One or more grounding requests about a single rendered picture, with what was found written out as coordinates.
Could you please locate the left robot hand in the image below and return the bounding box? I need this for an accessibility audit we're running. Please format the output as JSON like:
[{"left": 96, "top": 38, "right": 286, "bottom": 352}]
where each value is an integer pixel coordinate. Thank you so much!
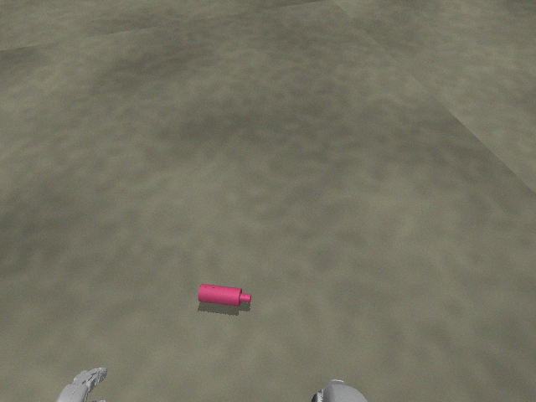
[{"left": 55, "top": 367, "right": 107, "bottom": 402}]

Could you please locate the bottle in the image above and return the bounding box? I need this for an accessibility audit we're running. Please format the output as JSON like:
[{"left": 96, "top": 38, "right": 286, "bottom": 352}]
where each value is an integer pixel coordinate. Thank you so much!
[{"left": 198, "top": 284, "right": 251, "bottom": 307}]

